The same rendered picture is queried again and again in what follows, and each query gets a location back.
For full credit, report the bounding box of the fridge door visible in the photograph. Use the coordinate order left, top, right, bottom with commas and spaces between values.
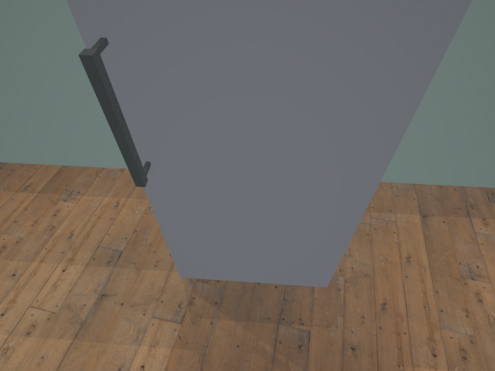
67, 0, 472, 288

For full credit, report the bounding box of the handle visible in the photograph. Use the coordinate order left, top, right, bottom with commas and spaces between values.
79, 38, 151, 187

